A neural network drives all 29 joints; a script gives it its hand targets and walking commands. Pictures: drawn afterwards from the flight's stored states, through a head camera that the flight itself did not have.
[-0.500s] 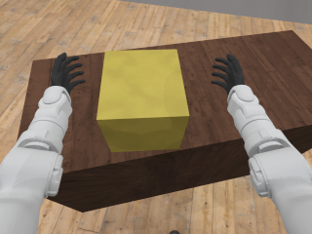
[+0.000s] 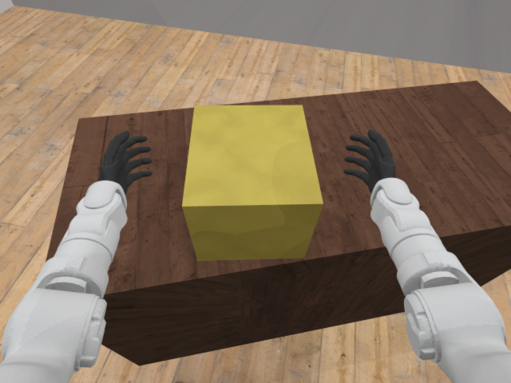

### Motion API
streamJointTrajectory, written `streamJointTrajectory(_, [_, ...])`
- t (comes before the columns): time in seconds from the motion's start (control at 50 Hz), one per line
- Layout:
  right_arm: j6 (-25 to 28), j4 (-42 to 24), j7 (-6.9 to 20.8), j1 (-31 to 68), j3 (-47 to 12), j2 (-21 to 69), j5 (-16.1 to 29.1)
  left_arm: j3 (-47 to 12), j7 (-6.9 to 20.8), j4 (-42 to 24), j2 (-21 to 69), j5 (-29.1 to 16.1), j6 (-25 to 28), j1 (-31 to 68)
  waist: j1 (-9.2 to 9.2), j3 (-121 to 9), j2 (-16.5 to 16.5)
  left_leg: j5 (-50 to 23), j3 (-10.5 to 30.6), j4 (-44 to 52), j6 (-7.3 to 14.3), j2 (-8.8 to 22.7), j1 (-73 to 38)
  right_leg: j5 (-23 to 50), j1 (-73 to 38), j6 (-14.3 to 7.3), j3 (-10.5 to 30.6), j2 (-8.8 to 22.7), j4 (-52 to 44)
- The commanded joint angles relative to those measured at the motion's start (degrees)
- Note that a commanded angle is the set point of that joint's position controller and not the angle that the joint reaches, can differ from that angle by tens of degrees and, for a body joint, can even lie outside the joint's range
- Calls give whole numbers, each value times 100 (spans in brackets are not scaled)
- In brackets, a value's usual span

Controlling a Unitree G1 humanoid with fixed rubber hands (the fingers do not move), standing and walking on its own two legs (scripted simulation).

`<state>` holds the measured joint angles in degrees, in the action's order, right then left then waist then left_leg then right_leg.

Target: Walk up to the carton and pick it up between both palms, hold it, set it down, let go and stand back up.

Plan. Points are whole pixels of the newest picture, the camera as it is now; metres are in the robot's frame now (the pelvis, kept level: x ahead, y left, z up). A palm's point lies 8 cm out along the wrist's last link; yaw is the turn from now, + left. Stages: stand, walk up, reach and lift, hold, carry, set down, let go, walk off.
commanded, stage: set down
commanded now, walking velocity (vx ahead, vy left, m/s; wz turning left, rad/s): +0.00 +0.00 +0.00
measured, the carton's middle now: (250, 182) +0.48 +0.01 -0.01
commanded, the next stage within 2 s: let go in 1.56 s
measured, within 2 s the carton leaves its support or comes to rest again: neither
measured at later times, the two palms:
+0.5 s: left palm (114, 236) +0.33 +0.23 +0.04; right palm (402, 237) +0.33 -0.23 +0.05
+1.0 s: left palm (109, 329) +0.21 +0.22 -0.02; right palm (410, 325) +0.21 -0.23 -0.02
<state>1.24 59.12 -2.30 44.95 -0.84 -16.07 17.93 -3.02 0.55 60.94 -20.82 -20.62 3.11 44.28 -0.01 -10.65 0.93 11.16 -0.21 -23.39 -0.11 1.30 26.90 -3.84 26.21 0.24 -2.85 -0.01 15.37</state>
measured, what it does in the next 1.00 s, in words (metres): stands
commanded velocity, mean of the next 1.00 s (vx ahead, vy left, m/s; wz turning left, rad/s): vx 0.00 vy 0.00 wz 0.00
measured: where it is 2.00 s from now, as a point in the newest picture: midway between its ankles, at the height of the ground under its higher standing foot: outside the picture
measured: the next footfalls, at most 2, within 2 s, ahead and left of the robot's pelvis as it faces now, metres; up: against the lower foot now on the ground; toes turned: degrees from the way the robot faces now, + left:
none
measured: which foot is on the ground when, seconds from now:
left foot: down 0.00-1.00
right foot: down 0.00-1.00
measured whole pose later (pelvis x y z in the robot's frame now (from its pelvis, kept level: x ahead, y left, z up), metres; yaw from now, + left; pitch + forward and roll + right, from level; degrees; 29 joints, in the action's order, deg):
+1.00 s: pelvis +0.01 -0.01 +0.01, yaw -1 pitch +0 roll -1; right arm 12.6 28.5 1.0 -9.1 0.7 -10.9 11.4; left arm -4.0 -2.1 31.5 -15.4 -14.7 16.8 -7.2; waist 2.1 -1.1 -0.4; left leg 13.1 -1.8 -20.5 -0.7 2.1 7.6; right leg -7.2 9.4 -0.4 -1.3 -0.9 16.4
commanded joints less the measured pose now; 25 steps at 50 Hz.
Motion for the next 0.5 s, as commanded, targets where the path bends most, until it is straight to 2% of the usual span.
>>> streamJointTrajectory(0.0, [583, -1405, 71, 2198, 372, -1268, -85, 288, -64, -1839, -799, 147, 420, 2274, -52, -3793, 459, -3225, -25, -306, -507, -187, -2203, 1458, -1358, -102, 69, -446, 168])
streamJointTrajectory(0.04, [666, -1609, 86, 1937, 334, -1240, -68, 361, -84, -2111, -719, 237, 411, 1911, 31, -3866, 414, -3523, -39, -298, -492, -201, -2218, 1688, -1509, -85, 121, -456, 148])
streamJointTrajectory(0.1, [733, -1798, 72, 1492, 242, -1189, -10, 550, -76, -2374, -630, 367, 343, 1316, 58, -3579, 221, -3705, -42, -270, -475, -211, -2213, 1905, -1798, -43, 160, -480, 124])
streamJointTrajectory(0.18, [804, -2210, -6, 913, 178, -1100, -50, 887, 4, -2550, -569, 613, 319, 582, 94, -2998, -171, -3404, -67, -64, -360, -271, -1941, 2084, -2380, 22, 234, -439, 89])
streamJointTrajectory(0.24, [850, -2473, -48, 527, 170, -916, -78, 1011, 66, -2729, -531, 711, 377, 217, 79, -2704, -282, -3096, -86, 165, -273, -305, -1872, 2116, -2641, 67, 241, -402, 51])
streamJointTrajectory(0.42, [885, -2839, -8, -827, 148, -694, -113, 916, 112, -3201, -283, 794, 503, -830, 88, -1627, 152, -2392, -173, 418, -327, -312, -1905, 1324, -2681, -65, 246, -316, -123])
streamJointTrajectory(0.48, [939, -3043, 20, -1186, 195, -656, -181, 881, 80, -3340, -252, 778, 581, -1100, 77, -1363, 99, -2019, -206, 489, -326, -313, -1915, 1037, -2693, -88, 228, -309, -131])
